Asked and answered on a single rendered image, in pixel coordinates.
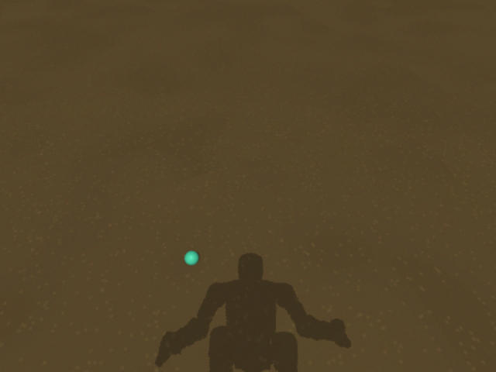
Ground ball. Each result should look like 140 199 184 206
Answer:
184 251 198 265

